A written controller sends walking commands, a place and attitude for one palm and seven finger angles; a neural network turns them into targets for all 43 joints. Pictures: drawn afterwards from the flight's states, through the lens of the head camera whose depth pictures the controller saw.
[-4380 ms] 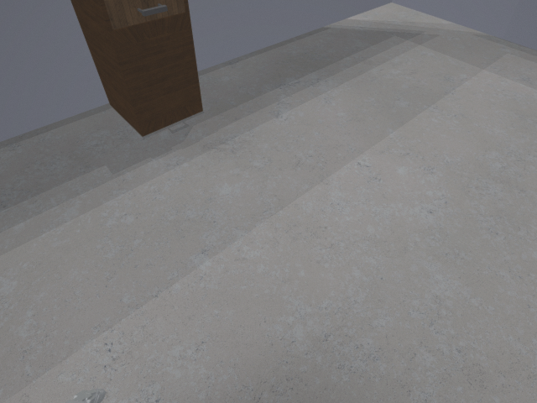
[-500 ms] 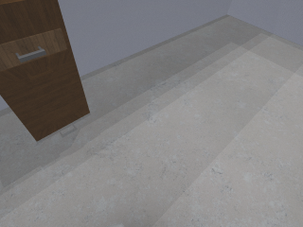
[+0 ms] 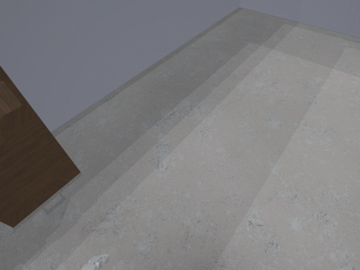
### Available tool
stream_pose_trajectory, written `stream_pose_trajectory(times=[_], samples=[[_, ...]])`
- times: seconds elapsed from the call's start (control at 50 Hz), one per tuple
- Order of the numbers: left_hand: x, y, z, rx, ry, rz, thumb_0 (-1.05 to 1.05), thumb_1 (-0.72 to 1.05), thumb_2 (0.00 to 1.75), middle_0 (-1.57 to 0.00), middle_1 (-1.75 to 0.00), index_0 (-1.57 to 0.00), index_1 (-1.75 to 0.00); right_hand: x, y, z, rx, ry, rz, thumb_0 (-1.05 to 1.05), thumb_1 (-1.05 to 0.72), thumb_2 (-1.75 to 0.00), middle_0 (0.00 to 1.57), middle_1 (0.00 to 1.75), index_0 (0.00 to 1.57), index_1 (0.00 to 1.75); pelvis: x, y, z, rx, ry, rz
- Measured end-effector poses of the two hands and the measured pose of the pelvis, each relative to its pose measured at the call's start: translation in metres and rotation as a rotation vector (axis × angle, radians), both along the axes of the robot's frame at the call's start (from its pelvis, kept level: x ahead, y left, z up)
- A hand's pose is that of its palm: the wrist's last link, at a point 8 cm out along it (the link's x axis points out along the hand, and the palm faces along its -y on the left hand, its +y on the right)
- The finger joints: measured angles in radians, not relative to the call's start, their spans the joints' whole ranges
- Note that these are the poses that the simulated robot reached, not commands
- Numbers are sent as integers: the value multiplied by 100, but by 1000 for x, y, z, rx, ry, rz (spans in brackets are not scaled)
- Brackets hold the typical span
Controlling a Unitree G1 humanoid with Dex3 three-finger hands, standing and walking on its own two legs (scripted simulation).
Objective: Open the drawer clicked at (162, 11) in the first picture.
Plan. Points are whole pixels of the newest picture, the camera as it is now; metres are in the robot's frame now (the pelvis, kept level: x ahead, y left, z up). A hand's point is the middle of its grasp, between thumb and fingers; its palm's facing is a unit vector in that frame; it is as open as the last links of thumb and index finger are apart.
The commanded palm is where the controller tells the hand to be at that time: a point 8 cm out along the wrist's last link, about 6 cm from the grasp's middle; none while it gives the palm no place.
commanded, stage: walk to a spot facing it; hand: left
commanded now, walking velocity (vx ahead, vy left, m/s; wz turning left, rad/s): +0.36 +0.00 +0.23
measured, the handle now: out of the picture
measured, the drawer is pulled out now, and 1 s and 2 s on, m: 0.00 0.00 0.00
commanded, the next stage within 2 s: turn to face it in 0.22 s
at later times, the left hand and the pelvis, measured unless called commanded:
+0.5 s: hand out of the picture +0.13 +0.23 -0.18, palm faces +0.23 -0.96 -0.15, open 7.3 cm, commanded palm none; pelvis +0.19 +0.06 +0.00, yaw +9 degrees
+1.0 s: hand (97, 199) +0.32 +0.25 -0.12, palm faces +0.40 -0.87 -0.28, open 7.4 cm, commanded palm none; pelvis +0.28 +0.02 +0.01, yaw +26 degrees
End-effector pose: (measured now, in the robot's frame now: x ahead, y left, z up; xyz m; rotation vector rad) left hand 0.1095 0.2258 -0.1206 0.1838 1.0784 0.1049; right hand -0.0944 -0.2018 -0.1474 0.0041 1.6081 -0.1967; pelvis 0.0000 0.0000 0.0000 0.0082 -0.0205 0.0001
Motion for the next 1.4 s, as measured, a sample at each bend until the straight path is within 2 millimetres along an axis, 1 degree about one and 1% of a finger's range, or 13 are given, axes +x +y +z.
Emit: stream_pose_trajectory(times=[0.04, 0.22, 0.36, 0.42, 0.54, 0.68, 0.8, 0.88, 1.0, 1.14, 1.22, 1.34, 1.4], samples=[[-3, -6, 1, -11, 39, 24, 0, 91, 90, -20, -30, -20, -30, 39, -10, 4, -16, -55, 22, 1, -91, -90, 20, 30, 20, 30, 16, -3, 6, -6, 3, 6], [-21, 12, 0, -5, 202, 154, -2, 94, 90, -20, -30, -20, -30, 227, -27, 25, -83, -315, 155, 1, -93, -90, 19, 30, 20, 30, 88, 4, 18, -29, 23, 62], [-37, 20, -25, -90, 379, 265, -1, 92, 90, -20, -30, -20, -30, 358, 6, 31, -110, -415, 314, 0, -92, -90, 19, 30, 20, 30, 151, 36, 5, -49, 15, 116], [-32, 31, -37, -116, 445, 294, 0, 91, 90, -20, -30, -20, -30, 398, 27, 27, -127, -463, 355, 0, -92, -90, 19, 30, 20, 30, 174, 54, -5, -41, 11, 130], [38, 67, -28, -84, 340, 317, 0, 91, 90, -20, -30, -20, -30, 421, 54, 32, -109, -422, 384, 0, -91, -90, 19, 30, 20, 30, 200, 67, 7, -41, 17, 176], [130, 97, -6, -16, 121, 341, 0, 91, 90, -20, -30, -20, -30, 439, 51, 34, -98, -363, 400, 0, -93, -89, 20, 30, 21, 30, 228, 67, 14, -30, 36, 251], [187, 98, 11, 36, 5, 346, 0, 91, 90, -20, -30, -20, -30, 462, 33, 24, -78, -337, 416, 0, -92, -89, 20, 30, 21, 30, 251, 51, 11, -18, 43, 317], [206, 86, 19, 80, -51, 358, 0, 91, 90, -20, -30, -20, -30, 484, 16, 8, -56, -327, 435, 0, -91, -89, 20, 30, 21, 30, 268, 35, 3, -7, 45, 366], [186, 65, 30, 90, -16, 429, 0, 91, 90, -20, -30, -20, -30, 523, 5, 11, -43, -315, 514, 0, -91, -90, 20, 30, 20, 30, 282, 24, 12, 13, 38, 456], [131, 43, 22, 46, 97, 563, 0, 90, 90, -20, -30, -21, -30, 566, 24, 18, -33, -304, 652, 0, -91, -90, 19, 30, 20, 30, 291, 24, 16, 26, 41, 551], [87, 34, 11, 11, 189, 645, 0, 90, 90, -20, -30, -21, -30, 593, 55, 20, -27, -334, 742, 1, -91, -90, 19, 30, 20, 30, 291, 32, 14, 17, 42, 593], [17, 36, -17, -49, 314, 769, 0, 90, 90, -20, -30, -21, -30, 631, 124, 27, -17, -464, 879, 1, -91, -90, 19, 30, 20, 30, 285, 58, -2, -18, 40, 647], [-2, 43, -21, -60, 360, 809, 0, 91, 90, -20, -30, -20, -30, 636, 150, 36, -8, -515, 917, 0, -91, -90, 19, 30, 20, 30, 282, 66, -1, -16, 29, 661]])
